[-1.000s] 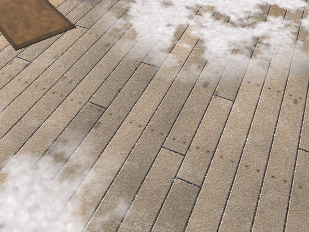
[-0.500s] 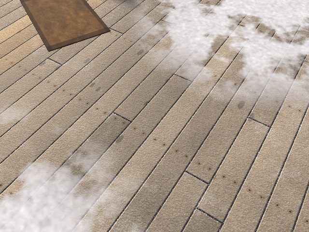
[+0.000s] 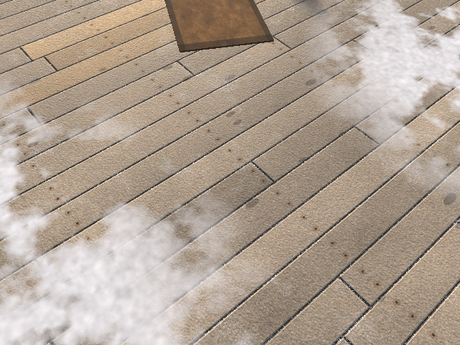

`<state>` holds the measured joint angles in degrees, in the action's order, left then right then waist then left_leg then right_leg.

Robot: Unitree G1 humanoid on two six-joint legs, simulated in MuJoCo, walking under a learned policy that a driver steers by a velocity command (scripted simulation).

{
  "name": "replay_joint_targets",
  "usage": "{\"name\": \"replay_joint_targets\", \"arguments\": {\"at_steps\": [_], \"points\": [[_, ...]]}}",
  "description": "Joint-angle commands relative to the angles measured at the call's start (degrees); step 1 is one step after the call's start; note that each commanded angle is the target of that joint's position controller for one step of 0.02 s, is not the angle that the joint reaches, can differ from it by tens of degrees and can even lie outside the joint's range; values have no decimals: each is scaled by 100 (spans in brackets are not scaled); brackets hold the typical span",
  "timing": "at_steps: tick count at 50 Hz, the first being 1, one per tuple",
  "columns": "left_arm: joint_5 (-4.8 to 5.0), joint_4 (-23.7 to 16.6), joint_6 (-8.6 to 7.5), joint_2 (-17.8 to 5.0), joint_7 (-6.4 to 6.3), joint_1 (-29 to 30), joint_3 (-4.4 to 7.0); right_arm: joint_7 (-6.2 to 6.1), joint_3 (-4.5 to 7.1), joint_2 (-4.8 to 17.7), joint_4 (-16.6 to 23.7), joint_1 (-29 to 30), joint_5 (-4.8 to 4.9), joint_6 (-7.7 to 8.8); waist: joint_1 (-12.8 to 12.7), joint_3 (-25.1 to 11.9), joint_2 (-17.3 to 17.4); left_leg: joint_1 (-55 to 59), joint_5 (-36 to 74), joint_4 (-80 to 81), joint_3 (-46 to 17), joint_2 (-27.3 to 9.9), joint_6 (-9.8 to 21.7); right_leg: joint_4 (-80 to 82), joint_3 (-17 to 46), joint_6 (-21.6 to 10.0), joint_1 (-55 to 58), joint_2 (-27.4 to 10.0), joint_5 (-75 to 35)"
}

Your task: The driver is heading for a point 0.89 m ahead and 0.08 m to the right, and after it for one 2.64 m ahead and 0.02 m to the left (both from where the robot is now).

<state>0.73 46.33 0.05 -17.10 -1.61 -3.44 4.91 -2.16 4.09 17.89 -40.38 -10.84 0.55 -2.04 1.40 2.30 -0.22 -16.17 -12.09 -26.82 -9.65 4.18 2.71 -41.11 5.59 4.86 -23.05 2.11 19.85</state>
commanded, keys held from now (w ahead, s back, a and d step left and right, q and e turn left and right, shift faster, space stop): q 0.14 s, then no key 0.10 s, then w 0.40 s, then w+e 0.36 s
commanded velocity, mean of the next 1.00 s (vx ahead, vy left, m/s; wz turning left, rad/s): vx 0.27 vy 0.00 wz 0.11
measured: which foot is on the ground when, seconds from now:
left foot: down 0.00-0.10, up 0.12-0.46, down 0.48-0.94, up 0.96-1.00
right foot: up 0.00-0.08, down 0.10-0.48, up 0.50-0.92, down 0.94-1.00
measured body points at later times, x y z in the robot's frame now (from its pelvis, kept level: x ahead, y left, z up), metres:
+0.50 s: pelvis +0.03 +0.01 -0.01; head +0.05 +0.02 +0.44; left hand +0.05 +0.30 -0.13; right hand +0.22 -0.23 -0.10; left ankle -0.01 +0.11 -0.75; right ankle +0.02 -0.14 -0.74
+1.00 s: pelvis +0.26 +0.00 -0.03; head +0.31 +0.01 +0.42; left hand +0.46 +0.27 -0.12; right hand +0.29 -0.28 -0.15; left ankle +0.02 +0.12 -0.68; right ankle +0.38 -0.06 -0.74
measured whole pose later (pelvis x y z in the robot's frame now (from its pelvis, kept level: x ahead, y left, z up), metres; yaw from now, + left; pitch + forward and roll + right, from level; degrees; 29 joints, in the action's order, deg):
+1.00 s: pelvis +0.26 +0.00 -0.03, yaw +2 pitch +2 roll +0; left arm 1.6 41.6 -3.8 -17.6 3.5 -3.0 2.8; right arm -1.2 2.9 16.9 -46.3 -22.1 -0.3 3.1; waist 2.5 3.5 0.0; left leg -2.2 -29.7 -49.5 1.7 -1.6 -1.2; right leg -35.7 -2.4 -5.7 -30.3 3.7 7.3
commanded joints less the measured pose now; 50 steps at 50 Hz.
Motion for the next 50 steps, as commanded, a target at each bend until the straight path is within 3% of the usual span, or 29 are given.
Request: {"name": "replay_joint_targets", "arguments": {"at_steps": [1,4,5,6,7,8,10,12,14,16,19,21,23,24,25,26,27,28,30,33,37,42,43,45,46,47,48,49,50], "points": [[26,-365,-159,-554,65,73,112,7,284,1034,403,119,31,3,-3,-713,1000,953,2157,404,-1819,-1396,982,609,-13,-58,33,83,49],[5,-193,-227,-666,127,-460,171,-32,246,927,511,390,124,-56,-312,-789,861,598,1612,-3,-1795,-982,550,2228,-92,-281,1162,-95,-1311],[-79,-191,-203,-979,101,-595,241,-32,178,683,535,198,69,-56,-210,-969,204,-57,313,-721,-1376,-599,259,2324,593,-604,1934,-975,-1781],[-177,-261,-127,-1398,52,-362,295,-6,126,433,589,-215,50,-15,194,-804,-1331,-1297,-2131,-1745,-297,429,-109,2258,1837,-1411,2354,-2055,-3284],[-295,-327,-134,-1165,68,-355,248,5,272,954,554,-208,-10,42,-5,-745,-1291,-1659,-2630,-3064,-78,164,-388,2371,2349,-2104,1960,-2679,-3378],[-263,-423,-154,-863,57,-123,149,9,389,1251,439,-209,20,39,43,-607,-815,-1592,-2237,-3683,-106,-39,-486,2344,1867,-2056,1728,-2384,-3067],[-92,-450,-139,-596,32,154,56,-23,372,1012,283,-252,-6,-63,68,-386,-681,-1669,-1629,-4098,-40,-63,-673,2271,1040,-1673,1614,-1722,-2520],[-73,-361,-104,-638,1,5,22,0,274,719,343,-149,24,-84,-31,-295,-756,-1602,-1370,-4005,132,-31,-781,2300,652,-1718,1564,-1514,-2780],[-64,-218,-78,-668,-27,-413,25,30,168,528,458,114,52,-32,-284,-416,-863,-1689,-1100,-3175,392,-204,-782,2570,623,-1728,1968,-1446,-1221],[-18,-145,-84,-830,-22,-569,47,90,69,408,535,351,25,41,-460,-357,-1071,-1438,-1142,-2345,661,-379,-745,2866,766,-1720,1972,-1481,52],[15,-90,-127,-1082,49,-668,98,163,0,396,516,453,22,194,-523,-140,-1046,-585,-1282,-1167,1050,-423,-568,3022,702,-1710,1501,-1549,222],[104,-38,-150,-1157,110,-712,105,187,22,453,369,181,44,291,-344,-62,-852,138,-616,-218,1209,-340,-366,2939,641,-1698,1176,-1549,191],[125,3,-190,-927,170,-721,17,176,66,492,85,-424,60,335,-2,-161,-667,1362,-108,566,1246,-266,-117,2522,458,-1487,578,-1386,66],[46,-24,-253,-559,216,-617,-108,135,108,596,-36,-946,91,337,255,-434,-446,2259,-167,601,721,-663,20,1875,153,-1195,34,-1152,93],[-104,-254,-349,-15,284,-385,-269,75,204,1067,-96,-1484,29,333,388,-762,860,3138,-463,866,-989,-1860,471,65,-682,-705,-1112,-480,601],[25,-505,-452,-403,254,-29,-168,161,316,1441,-135,-1694,-22,395,552,-440,1456,2715,-1278,1488,-2492,-2696,1271,-1010,-683,-607,-2065,-208,1456],[125,-475,-488,-811,255,-70,-41,198,199,1030,-68,-1397,-37,501,413,25,952,2446,-1853,1636,-2387,-2594,1375,-1729,-348,-661,-2420,-575,1217],[182,-376,-507,-846,297,-206,-19,212,113,749,-22,-1159,-47,580,275,259,959,2307,-1999,1731,-1914,-2281,1185,-1869,-271,-755,-2541,-734,675],[84,-283,-536,-779,329,-241,-7,225,59,612,19,-918,-19,626,160,429,837,2188,-1076,1924,-1260,-1985,970,-1722,-300,-754,-2609,-903,-133],[29,-267,-542,-483,409,-152,-87,193,60,612,28,-903,-59,625,104,291,652,1964,498,2042,-355,-1691,882,-1251,-502,-544,-2324,-866,-1037],[55,-465,-477,-239,460,340,-230,157,98,723,-109,-1056,-78,654,261,382,599,1402,956,2188,586,-1500,753,-23,-675,-368,-1643,-692,-2070],[91,-778,-477,-322,588,809,-270,150,151,810,-349,-1266,-1,675,281,588,482,1791,1323,2164,1052,-1866,636,814,-652,-730,-1399,-490,-2213],[81,-814,-487,-366,618,795,-257,140,162,831,-362,-1238,8,651,219,530,482,1998,1848,1975,1155,-1915,576,894,-700,-834,-1339,-424,-2046],[59,-804,-477,-568,626,430,-157,92,201,980,-338,-1176,-32,579,-42,50,677,2335,4150,1148,1373,-1918,412,832,-969,-1050,-669,-86,-1600],[64,-675,-450,-763,600,-186,-40,54,209,1031,-310,-1134,-61,509,-382,-406,736,2339,5204,230,1552,-1823,294,798,-1141,-1183,113,162,-1443],[89,-462,-404,-1023,532,-1066,120,3,181,1011,-261,-1145,-73,457,-823,-922,610,1778,5381,-1060,1742,-1612,87,896,-1123,-1356,1426,326,-1469],[90,-378,-329,-1460,421,-1889,271,-21,92,812,-66,-1358,-150,502,-998,-1558,-134,15,3598,-2948,1753,-1305,-175,885,510,-1810,3376,-629,-978],[117,-395,-359,-1722,441,-1932,280,103,-169,20,38,-1944,-196,678,-429,-2359,-1460,-1909,-1911,-4772,1021,-114,-462,1740,3833,-2816,4755,-2012,575],[112,-432,-391,-1194,423,-1920,152,177,-60,614,103,-1166,20,869,-866,-2216,-852,-2446,-1905,-5243,158,-289,-323,2403,4140,-2580,4640,-1929,946]]}}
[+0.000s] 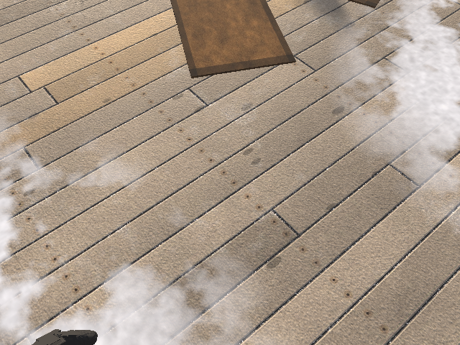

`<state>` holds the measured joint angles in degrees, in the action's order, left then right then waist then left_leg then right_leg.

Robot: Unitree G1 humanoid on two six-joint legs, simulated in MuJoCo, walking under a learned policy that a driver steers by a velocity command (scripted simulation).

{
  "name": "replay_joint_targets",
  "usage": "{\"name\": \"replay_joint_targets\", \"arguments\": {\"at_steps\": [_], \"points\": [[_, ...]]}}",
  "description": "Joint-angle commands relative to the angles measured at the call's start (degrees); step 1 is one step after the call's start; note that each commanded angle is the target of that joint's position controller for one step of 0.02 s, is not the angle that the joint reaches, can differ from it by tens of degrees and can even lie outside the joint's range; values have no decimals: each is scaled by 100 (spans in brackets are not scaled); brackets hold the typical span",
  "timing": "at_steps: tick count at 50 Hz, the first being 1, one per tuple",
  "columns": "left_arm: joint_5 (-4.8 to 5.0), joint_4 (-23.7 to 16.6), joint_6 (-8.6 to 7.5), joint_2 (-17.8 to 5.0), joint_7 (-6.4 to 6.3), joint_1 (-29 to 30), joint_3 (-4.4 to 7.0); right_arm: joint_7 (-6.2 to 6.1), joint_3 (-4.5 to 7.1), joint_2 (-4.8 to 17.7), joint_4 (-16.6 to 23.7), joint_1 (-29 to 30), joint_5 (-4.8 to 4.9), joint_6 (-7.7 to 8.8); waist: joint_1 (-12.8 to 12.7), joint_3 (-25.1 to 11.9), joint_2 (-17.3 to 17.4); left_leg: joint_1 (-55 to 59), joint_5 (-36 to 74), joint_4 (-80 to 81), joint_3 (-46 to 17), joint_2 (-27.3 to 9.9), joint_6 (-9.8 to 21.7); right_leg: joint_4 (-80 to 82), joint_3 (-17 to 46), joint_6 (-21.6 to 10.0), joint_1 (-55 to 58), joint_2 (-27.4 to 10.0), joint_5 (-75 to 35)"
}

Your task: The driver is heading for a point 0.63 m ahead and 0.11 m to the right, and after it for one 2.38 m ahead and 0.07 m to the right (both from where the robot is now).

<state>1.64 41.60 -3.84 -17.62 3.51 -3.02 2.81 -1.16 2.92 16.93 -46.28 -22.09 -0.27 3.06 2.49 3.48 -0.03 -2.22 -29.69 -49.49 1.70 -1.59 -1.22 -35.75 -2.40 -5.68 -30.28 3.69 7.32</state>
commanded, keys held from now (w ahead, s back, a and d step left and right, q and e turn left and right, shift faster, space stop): w+e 0.72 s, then w+q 0.28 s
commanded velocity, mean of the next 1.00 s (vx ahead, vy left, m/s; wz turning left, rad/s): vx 0.49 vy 0.00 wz -0.42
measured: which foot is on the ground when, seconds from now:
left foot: up 0.00-0.42, down 0.44-0.94, up 0.96-1.00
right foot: down 0.00-0.44, up 0.46-0.92, down 0.94-1.00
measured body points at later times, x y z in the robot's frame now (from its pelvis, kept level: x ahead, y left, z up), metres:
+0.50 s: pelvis +0.30 +0.02 +0.01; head +0.33 +0.01 +0.46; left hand +0.42 +0.29 -0.11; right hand +0.45 -0.28 -0.05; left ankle +0.42 +0.11 -0.71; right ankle +0.13 -0.06 -0.66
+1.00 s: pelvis +0.54 -0.12 +0.01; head +0.57 -0.15 +0.46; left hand +0.85 -0.01 -0.05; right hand +0.40 -0.37 -0.12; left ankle +0.44 +0.10 -0.65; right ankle +0.57 -0.25 -0.71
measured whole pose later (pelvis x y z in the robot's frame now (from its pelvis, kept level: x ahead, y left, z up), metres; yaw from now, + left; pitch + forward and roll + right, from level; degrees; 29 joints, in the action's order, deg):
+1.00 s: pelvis +0.54 -0.12 +0.01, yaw -25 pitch +2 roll +1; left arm -0.4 35.4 -3.7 -14.8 1.7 -2.2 1.9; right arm 0.3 2.9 17.4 -49.6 -23.0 2.0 3.7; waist 4.1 3.4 0.3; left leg -10.0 -28.7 -53.1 -0.8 -2.6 -0.7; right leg -34.3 -2.3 -2.3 -26.5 -1.0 9.3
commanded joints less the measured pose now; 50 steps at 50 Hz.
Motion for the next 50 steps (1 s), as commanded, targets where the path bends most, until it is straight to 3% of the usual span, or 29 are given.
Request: {"name": "replay_joint_targets", "arguments": {"at_steps": [1,2,3,4,6,9,13,16,19,20,21,22,23,24,25,26,27,29,33,37,39,42,44,45,46,47,48,49,50], "points": [[-35,23,-29,-1045,-116,-1698,332,118,100,872,883,463,285,470,-917,-1447,-641,-4160,332,-2866,-871,48,182,1994,4113,-1294,4612,-1968,1775],[-52,-71,-52,-983,-136,-1346,316,80,72,828,924,670,206,547,-709,-1011,-43,-3986,781,-2416,-811,-204,242,2033,3534,-1159,3745,-1742,1171],[-103,-167,-60,-851,-147,-1044,278,42,111,838,916,732,74,555,-485,-685,82,-3696,1024,-2001,-776,-352,210,2110,3063,-1108,2992,-1540,467],[-182,-273,-64,-749,-168,-860,239,37,136,840,920,616,22,503,-270,-623,-71,-3343,1167,-1847,-829,-448,183,2247,2825,-1121,2504,-1382,88],[-134,-337,-64,-685,-208,-757,238,40,129,718,938,459,-41,374,-100,-506,-248,-3148,1231,-1452,-746,-523,24,2461,2519,-1220,1947,-1266,-284],[-93,-283,-81,-809,-300,-937,272,9,74,543,1139,904,-118,276,-185,-211,-225,-3237,1959,-552,-547,-465,-239,2584,2030,-1156,1341,-1035,-639],[-23,-161,8,-899,-394,-1349,307,66,-24,301,1369,1868,-69,364,-603,-191,-293,-2686,3497,1289,-419,-73,-327,2327,1702,-748,1161,-665,-397],[27,-47,91,-901,-429,-1698,316,148,15,432,1492,2268,49,425,-741,-248,-374,-2516,3541,1880,-551,107,-301,1977,2132,-675,1617,-837,-155],[2,-44,160,-869,-452,-1722,324,197,123,663,1482,2114,85,479,-559,-350,-577,-2332,2813,2201,-708,138,-86,1374,2686,-520,2300,-1075,-306],[-11,-66,181,-842,-446,-1649,324,188,171,730,1416,1820,92,499,-376,-428,-667,-1938,2638,2336,-636,150,46,1126,2744,-441,2319,-1057,-514],[-34,-105,177,-690,-425,-1594,271,150,258,877,1308,1270,55,525,-68,-754,-623,-1048,2679,2538,-607,52,257,525,2579,-270,2182,-807,-820],[-123,-222,150,-334,-386,-1597,139,93,342,1159,1263,460,-56,534,289,-1581,-163,417,2373,2354,-1375,-826,654,-946,2174,-70,1591,-484,-293],[23,-365,94,20,-385,-2350,24,108,458,1570,1056,-70,-123,443,39,-2351,1641,2371,1197,2709,-3880,-2114,1562,-2834,1313,339,-469,382,2254],[78,-304,87,-506,-402,-2354,87,150,373,1106,1080,-77,8,400,109,-2135,1508,2277,23,3059,-4730,-2332,1533,-3690,1352,418,-1263,-84,2563],[70,-350,117,-861,-405,-1773,193,126,276,751,1132,165,16,365,271,-1361,872,1627,33,3169,-3872,-2071,1292,-3948,1306,473,-1472,-307,2014],[8,-440,145,-848,-416,-1401,206,116,231,655,1144,445,-31,325,216,-870,444,942,801,3236,-3067,-1811,1140,-3886,1090,528,-1360,-487,1595],[-54,-533,140,-781,-399,-1170,224,114,199,560,1087,615,-54,307,126,-498,363,394,1506,3372,-2512,-1583,1110,-3632,1068,557,-1286,-631,1320],[12,-569,201,-570,-338,-1238,228,109,165,441,1011,759,-69,334,-80,-313,655,-176,2069,3672,-1730,-1297,1043,-3313,954,574,-900,-847,1078],[-41,-740,300,-262,-299,-929,153,118,256,635,787,754,9,384,-129,-136,523,-343,2810,4034,-943,-1375,1246,-2580,809,694,-1107,-986,709],[-56,-825,217,-114,-187,-406,75,103,297,793,589,677,21,331,40,-106,336,-249,3296,4084,-152,-1212,1146,-1255,626,651,-862,-947,-429],[-69,-924,138,14,-134,4,6,127,293,859,405,437,95,290,151,13,255,-298,3324,4126,0,-1163,1142,-551,414,555,-514,-797,-653],[-65,-1083,51,-114,-69,445,21,164,328,1056,169,156,245,193,152,172,332,114,3632,4007,-213,-1373,1166,97,238,398,-385,-705,-372],[-72,-1084,4,-316,-53,344,102,150,351,1184,72,132,273,124,-50,42,457,405,4400,3618,-313,-1471,1070,449,184,263,31,-554,-10],[-88,-977,-13,-476,-73,-82,188,133,351,1241,38,193,284,96,-362,-250,517,369,5199,3099,-213,-1380,954,672,69,154,768,-399,-44],[-110,-715,-12,-724,-124,-926,331,118,299,1154,9,212,274,82,-816,-778,473,22,5602,2149,-15,-1115,783,839,-39,6,2051,-263,-319],[-179,-510,21,-1104,-218,-1908,468,109,161,843,109,213,152,114,-1227,-1562,235,-1133,4260,655,117,-833,528,514,705,-268,3829,-1042,-587],[-276,-476,49,-1634,-282,-2153,536,144,-76,62,289,-479,77,183,-814,-2462,-1292,-3251,98,-1475,45,124,131,889,3378,-1100,5617,-2708,247],[-264,-515,38,-1151,-283,-2193,419,145,48,600,178,-213,227,261,-1088,-2695,-989,-3682,-473,-2302,-884,124,118,1493,4141,-1180,5304,-2803,731],[-207,-431,11,-878,-274,-1905,318,151,157,875,345,219,355,273,-1004,-1696,-882,-4150,-87,-2470,-842,-127,159,1616,3188,-936,4664,-2587,622]]}}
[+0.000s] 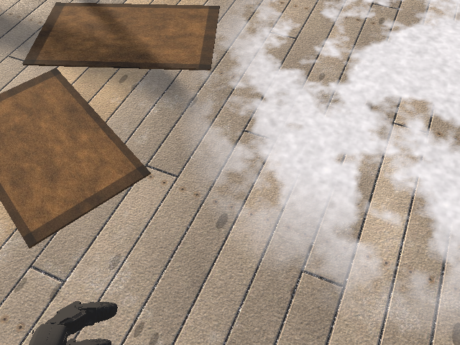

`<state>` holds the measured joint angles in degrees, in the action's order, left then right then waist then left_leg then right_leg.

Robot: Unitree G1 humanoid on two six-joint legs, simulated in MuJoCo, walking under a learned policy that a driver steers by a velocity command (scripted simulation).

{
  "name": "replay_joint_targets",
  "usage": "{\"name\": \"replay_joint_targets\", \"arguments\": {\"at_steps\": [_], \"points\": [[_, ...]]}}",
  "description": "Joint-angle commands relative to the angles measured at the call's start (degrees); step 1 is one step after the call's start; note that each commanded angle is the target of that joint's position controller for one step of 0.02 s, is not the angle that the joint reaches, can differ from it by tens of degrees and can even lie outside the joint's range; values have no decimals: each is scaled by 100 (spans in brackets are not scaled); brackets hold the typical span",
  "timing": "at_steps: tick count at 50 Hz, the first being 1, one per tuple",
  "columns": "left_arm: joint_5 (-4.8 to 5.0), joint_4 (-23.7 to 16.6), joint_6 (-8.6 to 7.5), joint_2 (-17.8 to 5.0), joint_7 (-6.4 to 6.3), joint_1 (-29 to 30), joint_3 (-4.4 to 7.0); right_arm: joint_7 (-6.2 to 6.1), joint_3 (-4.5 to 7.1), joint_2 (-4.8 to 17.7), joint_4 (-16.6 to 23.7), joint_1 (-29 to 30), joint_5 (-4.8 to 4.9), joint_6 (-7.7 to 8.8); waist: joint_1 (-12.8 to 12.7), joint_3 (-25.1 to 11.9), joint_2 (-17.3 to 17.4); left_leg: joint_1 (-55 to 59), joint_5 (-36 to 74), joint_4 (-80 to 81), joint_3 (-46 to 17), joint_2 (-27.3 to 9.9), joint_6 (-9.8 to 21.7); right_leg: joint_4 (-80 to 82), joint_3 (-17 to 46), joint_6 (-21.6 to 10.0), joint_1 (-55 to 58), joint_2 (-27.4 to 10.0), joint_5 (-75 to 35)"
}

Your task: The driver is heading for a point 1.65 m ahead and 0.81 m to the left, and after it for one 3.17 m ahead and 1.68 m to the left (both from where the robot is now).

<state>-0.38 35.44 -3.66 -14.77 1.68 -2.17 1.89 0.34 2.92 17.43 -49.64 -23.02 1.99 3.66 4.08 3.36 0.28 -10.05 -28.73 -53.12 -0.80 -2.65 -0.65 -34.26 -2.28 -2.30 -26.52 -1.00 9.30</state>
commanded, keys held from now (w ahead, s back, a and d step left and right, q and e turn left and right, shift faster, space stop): w+q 1.00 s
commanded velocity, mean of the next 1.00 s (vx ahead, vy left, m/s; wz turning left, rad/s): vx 0.50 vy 0.00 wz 0.51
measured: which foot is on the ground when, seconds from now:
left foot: up 0.00-0.44, down 0.46-0.94, up 0.96-1.00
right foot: down 0.00-0.48, up 0.50-0.92, down 0.94-1.00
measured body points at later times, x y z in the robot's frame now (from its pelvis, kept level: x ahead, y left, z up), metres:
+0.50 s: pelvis +0.26 +0.06 -0.01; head +0.30 +0.08 +0.44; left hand +0.22 +0.35 -0.14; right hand +0.53 -0.13 -0.09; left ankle +0.35 +0.16 -0.73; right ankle +0.10 -0.11 -0.68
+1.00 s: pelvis +0.55 +0.12 +0.00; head +0.57 +0.13 +0.45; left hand +0.59 +0.45 -0.07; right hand +0.75 -0.10 -0.11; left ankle +0.36 +0.16 -0.68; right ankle +0.69 +0.07 -0.72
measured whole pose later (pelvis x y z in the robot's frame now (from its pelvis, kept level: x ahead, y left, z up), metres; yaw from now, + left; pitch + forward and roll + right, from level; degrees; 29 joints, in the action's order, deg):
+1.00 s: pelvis +0.55 +0.12 +0.00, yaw +34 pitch +2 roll -1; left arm -0.3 40.0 -7.1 -15.9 1.5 -3.9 3.0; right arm -1.1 4.4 17.8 -41.8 -20.9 1.6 1.4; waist 3.4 0.5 1.6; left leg -11.6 -30.5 -50.4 -11.9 4.4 2.4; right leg -31.5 0.5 -0.9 -25.6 2.3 8.0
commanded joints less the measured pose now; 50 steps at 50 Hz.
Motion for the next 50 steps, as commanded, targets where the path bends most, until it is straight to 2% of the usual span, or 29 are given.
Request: {"name": "replay_joint_targets", "arguments": {"at_steps": [1,2,3,5,7,12,17,18,20,21,22,23,24,25,26,27,28,29,30,34,38,41,43,45,46,47,48,49,50], "points": [[37,234,-37,-963,-76,-1672,350,-23,148,764,730,549,77,207,-978,-1164,-714,-3325,299,-1888,-440,-264,112,1600,2480,-1118,3583,-1866,92],[24,264,-69,-764,-53,-1357,303,-44,167,710,727,647,-21,169,-785,-834,-634,-3138,678,-1653,-413,-413,90,1800,2012,-1026,2960,-1663,-169],[-13,276,-125,-604,-34,-1143,270,-44,185,644,668,503,-35,78,-574,-683,-722,-2757,981,-1529,-475,-544,80,2031,1601,-953,2475,-1497,-417],[-28,373,-241,-553,-31,-967,299,-40,151,375,599,315,-1,-82,-379,-549,-614,-2418,1240,-1407,-477,-597,23,2413,1146,-1001,1999,-1477,-681],[-33,505,-316,-642,-69,-902,345,-50,142,277,689,511,-24,-178,-308,-264,-443,-2608,1539,-1128,-534,-623,-41,2649,703,-988,1803,-1489,-985],[-38,726,-281,-871,-186,-1044,419,86,70,136,938,1264,-60,-147,-512,37,-297,-2745,2936,481,-313,-529,-18,2786,-306,-801,2006,-1293,-1219],[98,968,-122,-1132,-222,-1487,514,262,23,137,1349,2130,-67,-146,-815,309,-183,-2936,2828,1453,109,-409,243,2591,-704,-676,2815,-1551,-1447],[130,1002,-75,-1177,-225,-1524,530,293,36,173,1422,2203,-70,-150,-804,307,-207,-2941,2625,1548,200,-351,323,2437,-766,-626,3013,-1598,-1730],[169,1005,13,-1336,-249,-1465,570,329,112,316,1510,2086,-79,-175,-620,68,-362,-2493,2093,1621,507,-46,531,1813,-934,-495,3261,-1612,-3354],[196,986,61,-1422,-267,-1416,591,325,191,448,1479,1770,-77,-200,-406,-201,-466,-2000,1800,1589,686,189,657,1221,-1011,-422,3305,-1578,-4312],[227,961,113,-1445,-280,-1325,588,297,327,656,1326,1069,-58,-218,19,-588,-439,-1074,1802,1780,819,471,828,217,-1144,-300,3109,-1439,-4801],[209,930,110,-1319,-301,-1349,526,207,534,1017,1071,114,-46,-256,491,-1087,-242,484,2081,2062,607,621,1049,-1184,-1226,-70,2283,-1201,-4165],[-43,672,29,-632,-274,-1791,315,93,703,1726,1002,-176,-18,-288,148,-1500,1218,2445,1916,2241,-1904,-789,1822,-3353,-1156,325,-82,-480,-2],[6,514,-192,-516,-210,-1689,195,145,618,1694,1263,-74,-49,-177,41,-2464,1214,3289,681,3394,-4773,-1672,2632,-4522,281,429,-1350,393,2597],[255,363,-337,-1025,-145,-929,322,201,475,1225,1243,11,-92,-81,328,-1949,519,3007,664,3776,-4273,-1607,2242,-4642,780,288,-1962,62,2173],[309,268,-420,-976,-137,-717,296,199,425,1054,1216,226,-103,-17,169,-1270,406,2267,1010,3757,-3490,-1401,2032,-4260,718,160,-2055,-170,1670],[175,356,-443,-930,-185,-759,297,185,363,853,1255,615,-90,2,-112,-846,50,1424,1655,3728,-2811,-1133,1833,-3746,713,159,-1743,-413,1286],[58,419,-404,-990,-211,-870,343,153,302,665,1338,902,-136,10,-330,-686,156,793,2258,3788,-2339,-929,1734,-3320,744,192,-1297,-570,1009],[22,444,-331,-995,-199,-956,361,126,276,609,1425,1035,-188,10,-454,-643,270,411,2583,3905,-2146,-798,1714,-3149,749,244,-970,-616,841],[-53,341,-157,-708,-214,-679,288,-15,338,824,1354,859,-144,41,-455,-472,202,-226,3415,4058,-1516,-539,1712,-2050,552,595,-847,-464,119],[1,136,-198,-508,-147,190,180,-111,360,882,1235,563,-91,-24,-108,-304,436,-443,2603,3975,-1295,-238,1367,-279,523,683,-468,-125,-1237],[83,14,-270,-625,-62,554,198,-129,379,915,1116,303,-54,-69,27,-251,496,-280,2210,3762,-1644,-395,1300,281,615,626,-232,20,-1431],[94,-1,-323,-778,-13,531,252,-151,373,854,1085,248,-48,-101,-31,-271,557,35,2070,3435,-1994,-526,1233,543,741,516,-126,40,-1165],[109,52,-376,-908,-1,239,319,-165,387,849,1104,334,-68,-135,-223,-307,737,189,2208,3084,-2282,-608,1134,632,724,343,220,49,-634],[100,172,-404,-969,-21,-182,376,-161,359,753,1133,413,-73,-154,-459,-439,763,132,2364,2763,-2269,-469,1025,844,611,213,779,81,-598],[28,282,-436,-1151,-60,-790,463,-140,264,496,1182,409,-103,-145,-753,-925,605,-113,2452,1877,-2016,-145,833,863,802,-17,1836,-221,-514],[-27,354,-423,-1466,-111,-1624,530,-133,128,131,1281,220,-223,-141,-972,-1787,-265,-888,1158,178,-1419,320,587,819,1902,-323,3328,-1267,-103],[-71,561,-349,-1822,-51,-1896,609,-131,82,26,1483,-514,27,-85,-538,-2118,-2307,-2925,-728,-1467,-925,838,304,1614,4781,-1195,4573,-2318,1594],[44,422,-333,-1189,-27,-1639,475,-159,200,680,1272,-337,78,-100,-700,-1527,-1339,-3483,-313,-2105,-1099,381,213,1858,4734,-1054,4182,-2220,2683]]}}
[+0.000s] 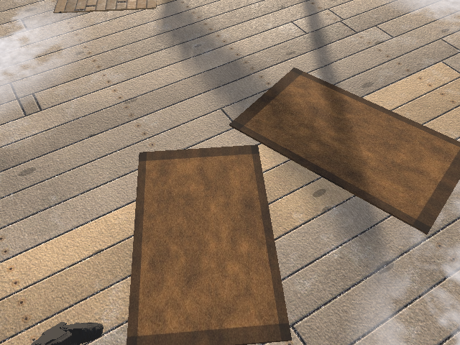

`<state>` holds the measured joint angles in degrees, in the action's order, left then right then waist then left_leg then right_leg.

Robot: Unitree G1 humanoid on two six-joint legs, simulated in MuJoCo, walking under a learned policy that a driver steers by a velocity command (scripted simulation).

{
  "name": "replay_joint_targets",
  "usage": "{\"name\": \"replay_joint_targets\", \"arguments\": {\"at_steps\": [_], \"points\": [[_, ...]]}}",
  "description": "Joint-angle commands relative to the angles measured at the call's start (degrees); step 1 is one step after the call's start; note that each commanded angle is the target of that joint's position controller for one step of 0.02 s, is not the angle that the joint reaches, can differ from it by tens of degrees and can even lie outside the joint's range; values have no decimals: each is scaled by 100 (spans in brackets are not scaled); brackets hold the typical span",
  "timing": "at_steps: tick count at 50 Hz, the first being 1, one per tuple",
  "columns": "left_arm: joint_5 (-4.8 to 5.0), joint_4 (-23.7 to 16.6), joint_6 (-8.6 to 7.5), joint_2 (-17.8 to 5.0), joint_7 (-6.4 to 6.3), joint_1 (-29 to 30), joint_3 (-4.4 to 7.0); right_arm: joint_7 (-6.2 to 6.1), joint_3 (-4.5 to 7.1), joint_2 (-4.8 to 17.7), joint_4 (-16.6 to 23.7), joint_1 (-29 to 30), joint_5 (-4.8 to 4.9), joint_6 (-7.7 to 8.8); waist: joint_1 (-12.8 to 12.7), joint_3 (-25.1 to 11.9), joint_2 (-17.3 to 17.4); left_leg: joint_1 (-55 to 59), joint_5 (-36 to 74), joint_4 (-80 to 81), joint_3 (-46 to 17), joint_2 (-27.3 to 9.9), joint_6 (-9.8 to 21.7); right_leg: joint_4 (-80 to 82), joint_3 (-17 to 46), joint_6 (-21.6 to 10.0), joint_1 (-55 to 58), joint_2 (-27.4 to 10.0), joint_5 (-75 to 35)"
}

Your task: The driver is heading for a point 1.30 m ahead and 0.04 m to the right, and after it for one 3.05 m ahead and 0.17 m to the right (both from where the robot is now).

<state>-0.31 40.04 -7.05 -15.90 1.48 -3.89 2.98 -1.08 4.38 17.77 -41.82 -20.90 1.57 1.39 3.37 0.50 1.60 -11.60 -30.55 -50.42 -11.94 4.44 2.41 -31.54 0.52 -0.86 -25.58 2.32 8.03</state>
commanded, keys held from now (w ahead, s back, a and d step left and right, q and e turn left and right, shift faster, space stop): w+q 0.20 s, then w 0.28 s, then w+e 0.52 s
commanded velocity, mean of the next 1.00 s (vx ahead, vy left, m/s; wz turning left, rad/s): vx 0.50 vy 0.00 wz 0.07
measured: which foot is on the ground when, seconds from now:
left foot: up 0.00-0.44, down 0.46-1.00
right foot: down 0.00-0.46, up 0.48-1.00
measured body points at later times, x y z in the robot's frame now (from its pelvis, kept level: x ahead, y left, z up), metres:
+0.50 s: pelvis +0.26 +0.06 +0.00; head +0.30 +0.07 +0.45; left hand +0.18 +0.33 -0.14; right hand +0.55 -0.11 -0.07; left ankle +0.34 +0.17 -0.72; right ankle +0.10 -0.12 -0.69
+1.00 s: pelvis +0.54 +0.09 +0.00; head +0.57 +0.08 +0.44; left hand +0.73 +0.33 -0.10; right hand +0.57 -0.20 -0.13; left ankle +0.35 +0.18 -0.72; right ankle +0.67 +0.00 -0.72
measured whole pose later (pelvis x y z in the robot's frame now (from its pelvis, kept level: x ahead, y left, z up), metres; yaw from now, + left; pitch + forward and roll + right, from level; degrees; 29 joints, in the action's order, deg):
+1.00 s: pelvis +0.54 +0.09 +0.00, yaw +0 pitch +2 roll +2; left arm 1.2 41.8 -2.4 -14.9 3.9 -4.4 2.3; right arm -1.3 4.3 16.2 -47.9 -18.9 0.6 2.4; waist 3.0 1.9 -1.4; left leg 6.6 -26.4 -20.0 14.2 -0.6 -1.0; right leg -34.0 -3.4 -5.2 -31.3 -1.1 5.6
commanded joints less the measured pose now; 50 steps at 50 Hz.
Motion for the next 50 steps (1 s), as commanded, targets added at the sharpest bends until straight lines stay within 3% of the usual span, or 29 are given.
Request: {"name": "replay_joint_targets", "arguments": {"at_steps": [1,2,3,4,6,10,13,17,19,21,22,23,24,25,26,27,28,29,30,32,35,40,45,48,49,50], "points": [[58,-77,47,-779,-42,-1236,280,-7,130,885,563,67,55,95,-759,-621,-963,-3407,413,-2446,195,-502,-121,1596,3418,-964,3447,-2317,2415],[3,-96,78,-694,-52,-989,231,-13,130,807,594,312,-9,68,-660,-334,-573,-3170,816,-2318,322,-699,-155,1656,2685,-859,2830,-2069,1552],[-17,-40,98,-578,-69,-856,198,11,142,727,657,490,-58,67,-592,-84,-553,-3072,1071,-2051,320,-847,-172,1752,2165,-853,2422,-1870,908],[-47,1,85,-542,-95,-815,176,53,139,615,681,460,-20,49,-490,-44,-726,-2813,1236,-1891,354,-988,-171,1872,1730,-798,2152,-1729,511],[-6,104,39,-535,-111,-857,188,88,102,395,720,460,24,-4,-459,-15,-801,-2760,1356,-1683,511,-1063,-208,2079,1183,-867,2019,-1642,44],[1,283,37,-797,-134,-955,272,122,41,241,911,842,-17,-30,-496,100,-560,-3157,2014,-885,584,-1143,-330,2283,460,-1013,2185,-1738,-825],[26,414,85,-868,-121,-1063,262,203,-44,78,975,1249,-35,54,-633,183,-467,-2836,2781,220,773,-1033,-278,2328,-96,-944,2177,-1553,-1202],[144,679,185,-1052,-109,-1495,283,334,-126,-17,1192,1997,-30,145,-858,439,-414,-2578,2974,1300,1153,-851,-135,2324,-369,-911,2504,-1675,-1368],[204,813,261,-1137,-107,-1633,299,384,-106,67,1295,2164,-29,162,-797,478,-489,-2510,2610,1609,1240,-762,14,2149,-377,-869,2883,-1847,-1853],[242,879,328,-1293,-135,-1592,327,396,-10,280,1275,1892,-77,161,-484,185,-698,-1825,2168,1831,1455,-488,232,1523,-516,-755,3124,-1885,-3543],[252,903,367,-1331,-159,-1513,320,377,103,471,1105,1262,-97,150,-60,-220,-716,-868,2332,2086,1586,-303,391,741,-715,-628,3018,-1769,-4327],[220,894,374,-1220,-194,-1521,260,314,260,756,823,390,-93,124,363,-731,-633,566,2669,2201,1536,-226,545,-335,-918,-441,2394,-1541,-4206],[58,687,325,-833,-197,-1582,112,204,396,1239,651,-489,-146,67,601,-1509,142,2585,2700,1997,-50,-1364,979,-2253,-1037,-173,657,-1152,-2126],[32,672,208,-279,-111,-2156,-96,199,359,1464,658,-417,-142,95,115,-2316,1224,3609,1949,2698,-2722,-2687,1802,-3911,-227,18,-924,-207,2564],[240,699,135,-890,-60,-1617,72,222,218,909,692,-353,-152,149,419,-2065,552,3291,1695,3004,-2597,-2628,1607,-4407,520,-50,-1432,-411,2566],[371,502,98,-984,-39,-1144,110,229,153,765,631,-53,-163,199,337,-1141,486,2472,2177,3132,-1559,-2423,1374,-4323,431,-104,-1706,-629,2087],[309,500,90,-874,-74,-1002,96,235,113,619,578,282,-151,237,109,-724,193,1737,2581,3273,-929,-2155,1197,-3952,373,-95,-1570,-859,1584],[221,543,134,-854,-87,-1033,126,254,67,434,569,542,-173,278,-82,-432,260,1166,2908,3477,-461,-1968,1108,-3675,384,-43,-1344,-993,1241],[219,633,220,-788,-82,-1265,133,257,42,319,559,707,-212,330,-274,-378,367,769,2967,3714,-153,-1861,1053,-3580,461,2,-975,-1092,954],[227,727,378,-559,-102,-1464,108,253,64,294,444,816,-215,456,-431,-256,305,362,3132,4073,246,-1842,1090,-3455,476,112,-781,-1095,675],[203,597,465,-474,-137,-1083,112,185,104,373,236,767,-280,534,-401,106,181,292,3414,4316,859,-1797,1008,-2878,661,230,-1281,-1043,-30],[140,355,383,-304,12,-305,36,83,132,544,22,643,-241,514,-131,345,79,522,3514,4468,1735,-1648,733,-1196,267,165,-1200,-861,-1452],[134,-90,376,-274,191,409,-13,25,205,718,-287,218,-118,317,102,538,15,1640,4243,4035,2029,-1998,637,-453,-98,-113,-1601,-732,-919],[147,-220,411,-493,263,125,100,-56,263,934,-275,349,-82,160,-216,111,316,2001,6795,3019,2249,-2037,439,-425,-585,-428,-867,-275,-15],[159,-144,433,-670,253,-372,201,-87,272,994,-252,408,-79,102,-511,-206,393,1940,7528,2257,2317,-1979,353,-443,-718,-573,-207,-42,225],[172,46,442,-955,195,-1236,369,-115,254,994,-221,516,-56,70,-1006,-653,294,1450,7397,1084,2444,-1779,175,-83,-691,-793,1071,174,-47]]}}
